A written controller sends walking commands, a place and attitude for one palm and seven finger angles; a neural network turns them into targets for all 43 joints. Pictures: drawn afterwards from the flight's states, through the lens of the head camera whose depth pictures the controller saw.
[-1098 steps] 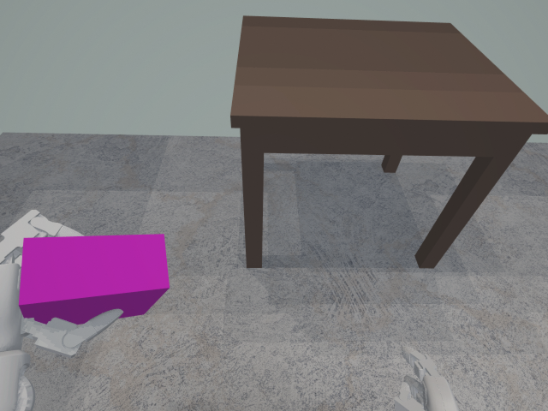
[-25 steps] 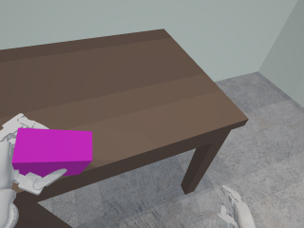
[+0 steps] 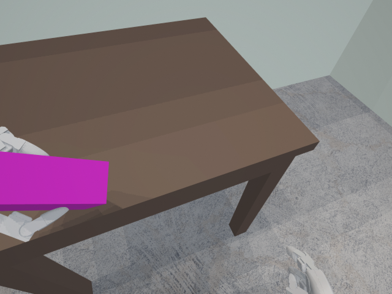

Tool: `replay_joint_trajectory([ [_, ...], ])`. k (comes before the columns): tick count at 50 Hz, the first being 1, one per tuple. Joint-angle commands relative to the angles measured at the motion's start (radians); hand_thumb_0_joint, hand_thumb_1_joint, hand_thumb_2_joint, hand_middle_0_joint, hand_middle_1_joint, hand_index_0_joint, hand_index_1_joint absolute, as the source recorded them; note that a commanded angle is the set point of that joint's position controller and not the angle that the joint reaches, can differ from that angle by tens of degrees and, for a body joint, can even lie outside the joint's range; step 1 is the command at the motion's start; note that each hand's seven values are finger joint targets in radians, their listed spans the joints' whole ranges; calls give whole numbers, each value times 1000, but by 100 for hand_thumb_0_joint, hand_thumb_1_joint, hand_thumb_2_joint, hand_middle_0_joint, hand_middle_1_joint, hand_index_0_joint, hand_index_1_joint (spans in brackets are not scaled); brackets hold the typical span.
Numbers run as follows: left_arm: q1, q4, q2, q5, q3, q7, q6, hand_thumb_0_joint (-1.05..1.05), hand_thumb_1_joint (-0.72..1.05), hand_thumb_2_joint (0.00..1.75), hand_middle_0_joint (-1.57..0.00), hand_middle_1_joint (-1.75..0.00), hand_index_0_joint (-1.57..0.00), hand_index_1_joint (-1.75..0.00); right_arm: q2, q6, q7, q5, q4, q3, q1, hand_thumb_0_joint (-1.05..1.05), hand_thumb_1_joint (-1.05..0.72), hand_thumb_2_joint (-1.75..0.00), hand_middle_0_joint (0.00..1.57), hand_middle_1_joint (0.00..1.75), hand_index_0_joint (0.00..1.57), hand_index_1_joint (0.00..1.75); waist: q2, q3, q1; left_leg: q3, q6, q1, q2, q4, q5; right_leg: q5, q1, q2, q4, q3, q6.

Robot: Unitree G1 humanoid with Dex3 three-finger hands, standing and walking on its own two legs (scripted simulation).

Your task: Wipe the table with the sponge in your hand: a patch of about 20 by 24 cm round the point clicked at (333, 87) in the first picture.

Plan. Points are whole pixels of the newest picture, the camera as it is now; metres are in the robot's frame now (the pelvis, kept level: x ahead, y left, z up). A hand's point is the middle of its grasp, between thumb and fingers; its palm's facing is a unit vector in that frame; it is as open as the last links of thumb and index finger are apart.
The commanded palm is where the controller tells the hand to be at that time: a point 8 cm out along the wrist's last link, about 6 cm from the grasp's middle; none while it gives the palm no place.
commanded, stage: come to a stop and stand still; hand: left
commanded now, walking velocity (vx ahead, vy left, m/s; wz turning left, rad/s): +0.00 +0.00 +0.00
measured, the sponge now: (67, 187) +0.24 +0.22 +0.14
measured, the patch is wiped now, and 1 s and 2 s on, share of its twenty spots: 0.00 0.00 0.00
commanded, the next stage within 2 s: look again from close up in 0.68 s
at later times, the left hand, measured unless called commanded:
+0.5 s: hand out of the picture +0.18 +0.29 +0.16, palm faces +0.39 -0.82 -0.42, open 10.3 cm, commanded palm +0.12 +0.31 +0.18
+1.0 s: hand (1, 229) +0.17 +0.27 +0.15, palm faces +0.39 -0.84 -0.37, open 10.3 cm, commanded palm +0.11 +0.30 +0.18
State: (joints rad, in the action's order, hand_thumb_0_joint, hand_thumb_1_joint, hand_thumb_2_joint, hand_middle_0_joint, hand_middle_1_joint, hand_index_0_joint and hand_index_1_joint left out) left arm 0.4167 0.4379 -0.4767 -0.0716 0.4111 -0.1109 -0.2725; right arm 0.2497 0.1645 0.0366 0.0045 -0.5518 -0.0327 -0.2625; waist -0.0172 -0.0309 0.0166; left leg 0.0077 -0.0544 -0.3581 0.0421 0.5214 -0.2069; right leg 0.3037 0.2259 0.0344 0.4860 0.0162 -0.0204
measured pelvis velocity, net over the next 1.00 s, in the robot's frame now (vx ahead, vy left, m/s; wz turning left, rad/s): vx -0.04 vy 0.02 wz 0.02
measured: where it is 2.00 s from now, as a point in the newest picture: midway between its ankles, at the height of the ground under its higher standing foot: outside the picture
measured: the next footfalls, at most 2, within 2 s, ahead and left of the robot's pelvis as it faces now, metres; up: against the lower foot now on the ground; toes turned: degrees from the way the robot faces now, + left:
none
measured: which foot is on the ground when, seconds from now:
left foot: down 0.00-1.00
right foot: down 0.00-1.00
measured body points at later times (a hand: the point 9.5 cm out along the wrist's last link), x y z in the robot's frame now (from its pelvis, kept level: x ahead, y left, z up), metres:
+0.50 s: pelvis -0.03 +0.02 +0.00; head +0.00 +0.05 +0.45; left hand +0.15 +0.33 +0.18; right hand +0.17 -0.18 -0.07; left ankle +0.04 +0.08 -0.74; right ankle -0.03 -0.11 -0.74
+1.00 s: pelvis -0.04 +0.02 +0.00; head -0.02 +0.04 +0.45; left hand +0.14 +0.32 +0.17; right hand +0.15 -0.20 -0.06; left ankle +0.04 +0.08 -0.74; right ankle -0.03 -0.11 -0.74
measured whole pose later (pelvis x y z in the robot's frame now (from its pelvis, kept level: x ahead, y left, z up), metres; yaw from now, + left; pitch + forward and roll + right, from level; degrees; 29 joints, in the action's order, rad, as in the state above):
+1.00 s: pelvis -0.04 +0.02 +0.00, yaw +1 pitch -1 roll -2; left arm 0.44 0.47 -0.39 -0.05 0.35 -0.12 -0.19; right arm 0.22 0.12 -0.02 0.01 -0.57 -0.03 -0.18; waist -0.02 -0.07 0.02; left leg 0.00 -0.08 -0.32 0.06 0.45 -0.12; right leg 0.22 0.18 0.02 0.43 0.03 0.01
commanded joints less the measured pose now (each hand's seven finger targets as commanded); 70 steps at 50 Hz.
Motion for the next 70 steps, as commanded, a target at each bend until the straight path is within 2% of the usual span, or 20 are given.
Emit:
replay_joint_trajectory([
  [1, 17, 214, -196, -17, 138, -29, -84, 0, 10, 130, -120, -160, -120, -160, 138, 66, -13, -2, 103, 57, 71, 0, -90, -90, 20, 30, 20, 30, -44, 162, 34, -113, 31, 135, -87, -33, 224, -268, 23, -145, -69, -63, -22],
  [2, -64, 249, -286, -8, 196, -39, -91, 0, 10, 130, -120, -160, -120, -160, 156, 59, -26, -4, 94, 57, 85, 0, -90, -90, 20, 30, 20, 30, -4, 172, 23, -127, 31, 151, -92, -49, 238, -248, 25, -134, -44, -61, -21],
  [8, -181, 238, -239, 0, 118, -45, -79, 0, 10, 130, -120, -160, -120, -160, 136, 52, -44, -4, 69, 53, 59, 0, -90, -90, 20, 30, 20, 30, 196, 201, 15, -167, 47, 166, -120, -77, 319, -142, -27, -118, -26, -13, -15],
  [13, -63, 331, -130, 9, 45, -38, -70, 0, 10, 130, -120, -160, -120, -160, 132, 68, -25, 1, 84, 64, 71, 0, -90, -90, 20, 30, 20, 30, 157, 237, 23, -175, 50, 232, -136, -92, 350, -108, -20, -99, -17, -6, -14],
  [21, -59, 151, -104, -5, 86, -30, -39, 0, 10, 130, -120, -160, -120, -160, 124, 19, -47, 4, 105, 73, 137, 0, -90, -90, 20, 30, 20, 30, 40, 82, 9, -205, 48, 86, -141, -214, -139, 14, 37, -100, -90, -22, -4],
  [25, -108, 172, -115, -3, 79, -28, -33, 0, 10, 130, -120, -160, -120, -160, 113, 16, -56, 5, 120, 67, 152, 0, -90, -90, 20, 30, 20, 30, 67, 116, 15, -212, 36, 87, -137, -237, -211, 17, 9, -98, -93, -32, -3],
  [32, -135, 316, -128, 20, 51, -35, -15, 0, 10, 130, -120, -160, -120, -160, 124, 42, -54, 8, 125, 62, 175, 0, -90, -90, 20, 30, 20, 30, 137, 180, 16, -200, 26, 143, -135, -211, -124, -35, -37, -92, -78, -43, -9],
  [33, -130, 323, -76, 20, 16, -33, -14, 0, 10, 130, -120, -160, -120, -160, 110, 41, -55, 5, 123, 58, 169, 0, -90, -90, 20, 30, 20, 30, 136, 181, 15, -201, 30, 145, -140, -212, -104, -50, -44, -90, -73, -33, -9],
  [37, -88, 260, -133, 20, 79, -43, 0, 0, 10, 130, -120, -160, -120, -160, 124, 31, -61, 4, 115, 64, 167, 0, -90, -90, 20, 30, 20, 30, 130, 155, 15, -200, 37, 132, -136, -203, -75, -42, -35, -93, -87, -36, -12],
  [43, -39, 231, -55, 2, 42, -27, 6, 0, 10, 130, -120, -160, -120, -160, 100, 8, -63, 9, 128, 61, 169, 0, -90, -90, 20, 30, 20, 30, 83, 139, 9, -176, 37, 140, -130, -188, -75, -39, -26, -98, -123, -34, -13],
  [56, -95, 263, -46, 24, 24, -28, 37, 0, 10, 130, -120, -160, -120, -160, 100, -1, -82, -1, 138, 48, 188, 0, -90, -90, 20, 30, 20, 30, 116, 110, 5, -163, 28, 145, -134, -201, -129, -37, -28, -85, -148, -55, -11],
  [57, -1070, 631, -934, 111, 317, -43, -161, 0, 10, 130, -120, -160, -120, -160, 169, -14, -156, 100, 275, -143, -26, 0, -90, -90, 20, 30, 20, 30, 298, 109, -74, -188, -22, -99, -66, -205, -375, -9, -257, 8, -30, -72, 67],
  [58, -635, -45, -367, 217, 240, 1, 44, 0, 10, 130, -120, -160, -120, -160, 40, 13, -130, -72, 83, 34, 129, 0, -90, -90, 20, 30, 20, 30, 254, 341, 96, -104, 69, 250, -59, -133, 24, -65, -48, -5, 44, -8, -26],
  [59, -448, -35, -138, 131, 1, 4, 83, 0, 10, 130, -120, -160, -120, -160, 59, 25, -65, -69, 101, 13, 158, 0, -90, -90, 20, 30, 20, 30, 120, 198, -4, -119, 118, 254, -64, -162, 105, -45, 58, 45, -12, 75, -28],
  [60, -401, 48, -195, 108, 96, -9, 111, 0, 10, 130, -120, -160, -120, -160, 141, 8, -52, -70, 77, 55, 126, 0, -90, -90, 20, 30, 20, 30, 149, 334, 20, -121, 116, 359, -86, -140, 172, -97, 63, 39, 23, 49, -28],
  [62, -252, -76, -53, -30, 30, 62, 231, 0, 10, 130, -120, -160, -120, -160, 135, 0, -58, -23, 87, 44, 203, 0, -90, -90, 20, 30, 20, 30, 160, 250, 72, -113, 110, 318, -76, -166, -48, -64, 57, 21, -11, 52, -29],
  [63, -276, 24, -52, -44, -9, 87, 265, 0, 10, 130, -120, -160, -120, -160, 142, 1, -54, -15, 88, 33, 232, 0, -90, -90, 20, 30, 20, 30, 151, 218, 81, -99, 96, 277, -73, -174, -81, -80, 32, 0, -30, 58, -30],
  [66, -164, 104, -127, 87, -60, 108, 379, 0, 10, 130, -120, -160, -120, -160, 133, -38, -53, -4, 126, 15, 271, 0, -90, -90, 20, 30, 20, 30, 113, 39, 72, -77, 45, 151, -62, -206, -169, -21, 30, -6, -46, 59, -26],
  [68, -220, 241, -203, 197, -46, 84, 384, 0, 10, 130, -120, -160, -120, -160, 123, -64, -51, -17, 163, 6, 297, 0, -90, -90, 20, 30, 20, 30, 114, 25, 54, -74, 33, 127, -61, -211, -181, 15, 38, -1, -45, 46, -28],
  [70, -184, 268, -234, 207, 28, 47, 350, 0, 10, 130, -120, -160, -120, -160, 111, -82, -65, -31, 160, 16, 296, 0, -90, -90, 20, 30, 20, 30, 43, 58, 48, -79, 29, 138, -61, -184, -187, 53, 55, 6, -42, 44, -18],
])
